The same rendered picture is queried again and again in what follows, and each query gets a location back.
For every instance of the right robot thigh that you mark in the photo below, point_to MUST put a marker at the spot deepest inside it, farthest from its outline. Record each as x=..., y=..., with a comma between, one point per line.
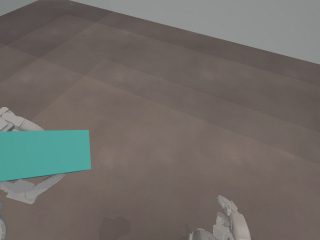
x=201, y=235

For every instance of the sponge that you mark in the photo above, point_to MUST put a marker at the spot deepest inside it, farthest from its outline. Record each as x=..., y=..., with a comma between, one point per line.
x=33, y=154

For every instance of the right robot hand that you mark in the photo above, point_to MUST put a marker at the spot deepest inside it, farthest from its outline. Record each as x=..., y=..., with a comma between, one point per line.
x=232, y=228

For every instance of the left robot hand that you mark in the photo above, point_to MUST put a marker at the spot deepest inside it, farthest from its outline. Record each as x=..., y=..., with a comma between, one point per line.
x=23, y=190

